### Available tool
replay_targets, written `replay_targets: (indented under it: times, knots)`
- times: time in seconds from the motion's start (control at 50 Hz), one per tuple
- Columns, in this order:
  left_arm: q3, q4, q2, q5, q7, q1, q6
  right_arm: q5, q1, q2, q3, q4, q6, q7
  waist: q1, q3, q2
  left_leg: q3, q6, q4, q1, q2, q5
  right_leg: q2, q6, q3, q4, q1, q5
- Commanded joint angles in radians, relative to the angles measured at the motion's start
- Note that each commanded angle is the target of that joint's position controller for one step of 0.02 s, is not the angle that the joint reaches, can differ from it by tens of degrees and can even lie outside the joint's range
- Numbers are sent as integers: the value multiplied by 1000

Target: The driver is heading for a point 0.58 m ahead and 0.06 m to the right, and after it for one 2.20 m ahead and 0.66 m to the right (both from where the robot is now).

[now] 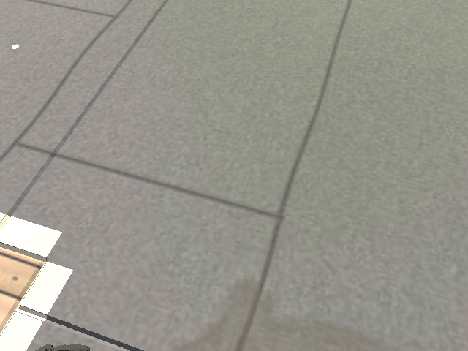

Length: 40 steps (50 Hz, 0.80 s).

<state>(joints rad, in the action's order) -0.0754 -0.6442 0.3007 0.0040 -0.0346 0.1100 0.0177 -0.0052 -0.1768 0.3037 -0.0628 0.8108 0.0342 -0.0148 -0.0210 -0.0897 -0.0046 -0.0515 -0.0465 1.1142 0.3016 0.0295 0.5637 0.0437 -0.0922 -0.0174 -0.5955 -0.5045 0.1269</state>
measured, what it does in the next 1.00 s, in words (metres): steps on the spot, turning right: left foot, then right foot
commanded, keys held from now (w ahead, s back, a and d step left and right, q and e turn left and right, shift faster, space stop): e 0.30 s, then no key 0.70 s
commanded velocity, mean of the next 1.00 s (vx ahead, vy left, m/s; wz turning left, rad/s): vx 0.03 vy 0.00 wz -0.31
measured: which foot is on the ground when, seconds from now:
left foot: up 0.00-0.38, down 0.40-1.00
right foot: down 0.00-0.40, up 0.42-0.70, down 0.72-1.00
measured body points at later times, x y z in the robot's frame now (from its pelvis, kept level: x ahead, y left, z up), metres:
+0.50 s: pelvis +0.08 +0.05 +0.02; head +0.11 +0.06 +0.47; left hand +0.32 +0.27 -0.08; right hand +0.13 -0.26 -0.08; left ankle +0.13 +0.16 -0.72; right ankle +0.07 -0.07 -0.67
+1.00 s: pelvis +0.07 +0.02 +0.02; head +0.07 +0.02 +0.47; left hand +0.26 +0.22 -0.10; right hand +0.10 -0.26 -0.11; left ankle +0.13 +0.16 -0.72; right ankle +0.02 -0.09 -0.72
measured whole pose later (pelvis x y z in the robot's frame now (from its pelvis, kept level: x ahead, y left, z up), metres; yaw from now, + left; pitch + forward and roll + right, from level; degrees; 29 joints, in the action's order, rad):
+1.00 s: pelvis +0.07 +0.02 +0.02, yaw -17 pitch -2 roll +0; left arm -0.03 -0.78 0.21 0.01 0.02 0.20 -0.01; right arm 0.02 -0.20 0.26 -0.04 0.83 0.00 -0.02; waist -0.02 -0.03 0.01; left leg 0.03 -0.05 0.50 0.23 0.03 0.24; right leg 0.02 0.00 0.07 -0.53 -0.19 0.32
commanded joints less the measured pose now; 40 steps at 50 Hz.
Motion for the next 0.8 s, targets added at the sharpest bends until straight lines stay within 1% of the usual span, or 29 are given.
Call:
replay_targets:
  times: [0.02,0.04,0.06,0.08,0.1,0.14,0.18,0.22,0.26,0.34,0.38,0.4,0.42,0.44,0.46,0.48,0.5,0.52,0.56,0.6,0.62,0.64,0.68,0.7,0.72,0.74,0.76,0.78,0.8]
  knots:
    - [-47,65,158,-19,11,83,10,-3,-7,118,-22,-86,11,-5,41,271,9,136,6,190,382,19,-60,-295,-215,446,243,486,-270]
    - [-39,69,134,-21,19,49,5,11,-3,130,-27,-85,-2,-18,19,224,-13,141,4,116,338,40,-103,-265,-190,403,260,371,-226]
    - [-38,76,134,-8,24,33,0,14,-12,132,-31,-85,-15,-20,-2,207,-49,137,3,83,270,37,-134,-235,-177,378,280,280,-208]
    - [-40,82,141,3,28,22,-2,18,-26,120,-30,-86,-21,-22,-12,210,-67,127,-3,53,235,22,-155,-216,-177,363,286,237,-233]
    - [-43,83,148,6,34,23,-3,19,-37,105,-27,-83,-23,-23,-16,220,-75,122,-12,11,217,13,-166,-205,-179,344,283,219,-266]
    - [-49,81,162,1,47,38,-7,20,-20,87,-21,-89,-26,-29,-7,237,-75,128,-30,-75,221,-1,-187,-194,-177,343,272,225,-270]
    - [-51,83,165,-7,60,40,-19,18,8,81,-18,-99,-31,-31,5,247,-83,142,-43,-147,222,-7,-229,-182,-162,363,268,229,-148]
    - [-50,88,163,-8,67,30,-30,14,38,79,-17,-110,-33,-29,17,231,-103,151,-47,-217,210,-17,-263,-164,-144,390,276,211,11]
    - [-50,91,162,-5,68,29,-38,10,58,79,-18,-120,-28,-25,29,212,-126,155,-45,-285,186,-28,-266,-157,-134,424,276,200,91]
    - [-44,92,146,-5,63,39,-51,3,38,86,-21,-124,-6,-8,38,223,-157,142,-18,-441,108,-41,-238,-171,-120,485,212,257,-1]
    - [-32,90,124,-14,65,33,-60,7,-16,78,-23,-112,3,6,1,220,-150,111,18,-656,-27,-36,-371,-138,-79,469,149,233,-55]
    - [-22,81,94,-13,67,78,-61,24,-28,118,-32,-116,4,7,11,216,-82,191,59,-737,-112,66,-442,-86,-25,420,75,173,50]
    - [-14,86,57,-7,64,136,-56,44,24,210,-48,-137,-4,2,85,185,185,412,174,-784,-155,263,-616,68,42,234,-103,36,321]
    - [-33,102,127,-1,65,77,-41,65,9,176,-44,-137,-5,2,34,160,295,571,321,-825,-83,371,-687,94,93,177,-303,-27,504]
    - [-52,88,180,-2,64,76,-37,52,29,150,-37,-151,-1,-1,29,153,213,535,336,-809,-84,353,-695,72,115,208,-460,-38,478]
    - [-56,61,173,-9,65,92,-43,34,54,131,-33,-152,-2,-5,42,145,152,441,291,-781,-98,292,-698,70,131,207,-526,-50,427]
    - [-51,42,146,-7,70,104,-53,17,66,114,-29,-154,-3,-6,45,141,130,379,255,-762,-123,248,-698,65,149,206,-555,-63,391]
    - [-42,34,115,-6,71,107,-61,8,66,97,-21,-150,-5,-7,42,138,127,345,247,-751,-135,231,-738,59,163,208,-565,-62,365]
    - [-21,35,59,-13,68,90,-64,11,63,71,-11,-143,-15,-6,40,144,148,260,234,-747,-142,176,-759,40,182,154,-445,-1,332]
    - [-2,44,20,-11,63,51,-61,12,57,74,-13,-137,-25,-6,18,165,196,221,224,-734,-164,150,-759,-7,192,87,-235,91,327]
    - [3,48,12,-12,60,29,-59,11,32,89,-18,-129,-31,-6,-3,169,220,230,232,-732,-173,156,-756,-17,192,66,-147,133,330]
    - [0,45,26,-18,58,26,-57,9,7,105,-22,-121,-36,-6,-16,171,232,247,240,-726,-184,165,-750,-17,189,52,-71,166,307]
    - [-6,11,40,-19,54,75,-55,-5,5,109,-19,-114,-40,-4,11,160,215,251,224,-703,-159,160,-719,-11,161,26,176,278,117]
    - [-7,1,52,-11,53,82,-53,-10,-26,97,-14,-102,-34,-2,11,151,188,251,191,-705,-125,149,-680,-20,136,46,274,346,15]
    - [-10,7,91,-1,58,86,-53,0,-50,86,-7,-96,-20,3,2,171,130,240,137,-697,-61,137,-602,-83,104,119,262,444,-89]
    - [-24,8,161,9,67,94,-56,29,-68,66,2,-105,-1,16,-37,203,-33,161,84,-640,-1,67,-493,-177,55,201,174,503,-300]
    - [-12,-14,104,14,58,67,-54,33,-51,28,12,-101,7,18,-40,210,-145,93,31,-667,-70,20,-362,-174,6,197,172,381,-128]
    - [0,-5,52,16,48,46,-48,36,8,62,7,-95,7,16,-6,165,-95,85,4,-652,-88,13,-373,-140,14,188,193,334,-9]
    - [4,-18,42,23,47,53,-42,32,33,61,5,-94,3,14,2,146,-78,80,1,-647,-93,11,-391,-127,32,181,204,306,43]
